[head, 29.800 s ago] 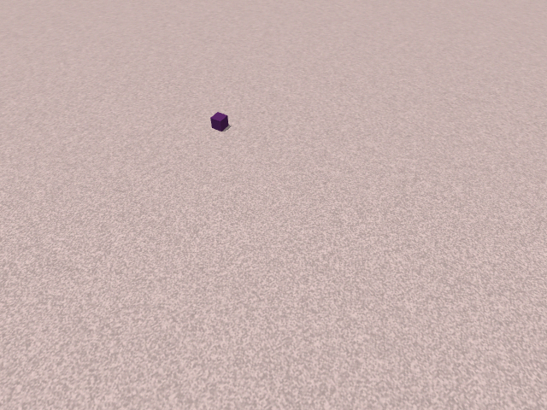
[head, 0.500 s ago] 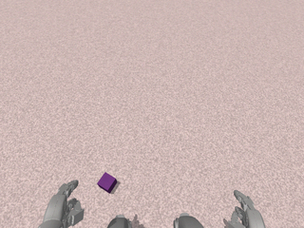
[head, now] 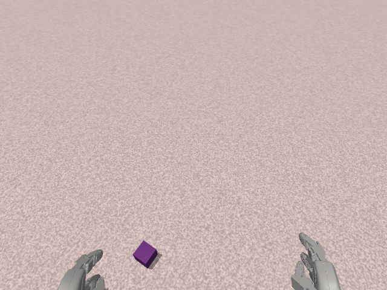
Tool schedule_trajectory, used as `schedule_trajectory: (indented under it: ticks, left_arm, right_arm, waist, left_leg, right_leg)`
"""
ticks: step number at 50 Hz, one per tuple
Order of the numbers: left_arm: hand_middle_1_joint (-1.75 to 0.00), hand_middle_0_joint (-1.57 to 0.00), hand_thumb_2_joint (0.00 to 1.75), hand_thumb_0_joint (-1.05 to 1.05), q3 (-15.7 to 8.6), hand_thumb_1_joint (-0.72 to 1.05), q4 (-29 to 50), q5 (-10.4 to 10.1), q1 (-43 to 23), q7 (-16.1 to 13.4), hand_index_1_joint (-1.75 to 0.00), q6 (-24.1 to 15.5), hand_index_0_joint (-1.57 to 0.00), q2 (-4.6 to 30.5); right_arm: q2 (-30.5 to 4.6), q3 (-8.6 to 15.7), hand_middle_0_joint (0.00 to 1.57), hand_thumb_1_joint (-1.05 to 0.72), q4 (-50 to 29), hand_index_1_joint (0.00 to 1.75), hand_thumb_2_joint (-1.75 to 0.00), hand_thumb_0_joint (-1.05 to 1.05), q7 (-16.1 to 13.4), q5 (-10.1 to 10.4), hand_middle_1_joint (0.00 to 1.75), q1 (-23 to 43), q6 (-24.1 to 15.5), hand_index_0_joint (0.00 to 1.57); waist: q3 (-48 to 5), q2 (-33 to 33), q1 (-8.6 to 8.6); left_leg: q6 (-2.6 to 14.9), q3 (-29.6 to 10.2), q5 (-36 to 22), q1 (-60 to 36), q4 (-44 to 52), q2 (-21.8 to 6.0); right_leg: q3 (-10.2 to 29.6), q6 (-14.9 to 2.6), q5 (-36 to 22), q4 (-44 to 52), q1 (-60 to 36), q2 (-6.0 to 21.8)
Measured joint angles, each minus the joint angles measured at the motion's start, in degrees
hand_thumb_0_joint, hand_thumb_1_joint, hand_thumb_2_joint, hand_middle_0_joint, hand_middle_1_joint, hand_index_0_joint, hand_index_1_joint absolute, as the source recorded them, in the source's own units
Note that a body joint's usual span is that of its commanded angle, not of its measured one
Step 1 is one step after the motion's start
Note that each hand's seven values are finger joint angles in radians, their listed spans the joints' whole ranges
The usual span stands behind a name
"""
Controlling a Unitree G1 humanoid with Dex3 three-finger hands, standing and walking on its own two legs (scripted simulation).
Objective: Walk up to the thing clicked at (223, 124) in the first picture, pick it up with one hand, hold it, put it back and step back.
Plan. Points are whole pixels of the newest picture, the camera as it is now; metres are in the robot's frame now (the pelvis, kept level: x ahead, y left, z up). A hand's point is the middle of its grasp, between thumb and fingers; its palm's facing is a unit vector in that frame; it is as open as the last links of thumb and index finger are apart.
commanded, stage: home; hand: left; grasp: from above
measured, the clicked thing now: (145, 254) +0.42 +0.22 -0.68
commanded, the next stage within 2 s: stand in 1.68 s
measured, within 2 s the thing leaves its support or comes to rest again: neither
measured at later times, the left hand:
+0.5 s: hand out of the picture +0.15 +0.18 -0.05, palm faces +0.03 -0.98 -0.20, open 7.4 cm
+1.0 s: hand out of the picture +0.16 +0.18 -0.05, palm faces +0.03 -0.98 -0.20, open 7.4 cm
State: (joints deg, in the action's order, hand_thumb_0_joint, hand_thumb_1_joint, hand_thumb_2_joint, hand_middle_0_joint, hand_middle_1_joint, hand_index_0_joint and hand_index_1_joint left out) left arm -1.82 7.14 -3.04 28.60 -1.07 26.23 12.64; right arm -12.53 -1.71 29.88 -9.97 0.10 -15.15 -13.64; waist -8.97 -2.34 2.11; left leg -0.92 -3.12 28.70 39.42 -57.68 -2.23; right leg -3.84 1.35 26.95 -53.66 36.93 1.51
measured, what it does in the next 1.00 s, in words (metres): stands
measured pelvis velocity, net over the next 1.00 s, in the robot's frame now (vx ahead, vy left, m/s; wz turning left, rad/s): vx -0.01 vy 0.00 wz -0.01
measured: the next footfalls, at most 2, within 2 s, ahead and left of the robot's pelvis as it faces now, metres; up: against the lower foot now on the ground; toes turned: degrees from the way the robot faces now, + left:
none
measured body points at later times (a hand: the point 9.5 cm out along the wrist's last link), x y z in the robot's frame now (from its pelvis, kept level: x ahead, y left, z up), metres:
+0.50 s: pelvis -0.01 +0.00 +0.00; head +0.01 +0.01 +0.45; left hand +0.15 +0.23 -0.03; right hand +0.14 -0.25 -0.06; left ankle +0.00 +0.12 -0.68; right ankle +0.00 -0.14 -0.68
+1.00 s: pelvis -0.01 +0.00 +0.00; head +0.02 +0.00 +0.45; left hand +0.15 +0.23 -0.03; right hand +0.15 -0.25 -0.06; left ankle +0.00 +0.12 -0.68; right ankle +0.00 -0.14 -0.68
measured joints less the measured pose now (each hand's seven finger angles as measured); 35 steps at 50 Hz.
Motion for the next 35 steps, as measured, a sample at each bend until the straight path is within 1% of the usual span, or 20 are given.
schedule_trajectory:
  ticks: [19,35]
  left_arm:
    - [-0.3,-0.2,0.89,0.01,-0.01,0.9,-0.39,-0.04,-0.37,-0.12,-0.29,0.05,-0.2,0.11]
    - [-0.3,-0.2,0.9,0.02,0.16,0.9,0.0,0.01,-0.2,-0.03,-0.3,0.33,-0.2,0.26]
  right_arm:
    - [0.0,0.1,0.2,-0.89,1.34,0.3,-0.9,0.02,-0.07,0.06,0.3,-1.71,0.32,0.21]
    - [-0.08,0.09,0.2,-0.9,1.14,0.3,-0.9,0.01,-0.2,0.14,0.3,-1.27,-0.31,0.21]
  waist:
    - [0.28,-0.31,0.59]
    - [0.24,-0.36,0.29]
  left_leg:
    - [0.22,0.39,-0.37,-0.28,-0.07,-0.2]
    - [0.12,0.42,-0.66,0.14,-0.43,-0.24]
  right_leg:
    - [0.45,0.19,-0.74,0.24,-0.21,-0.23]
    - [0.54,0.07,-0.95,-0.31,0.34,-0.29]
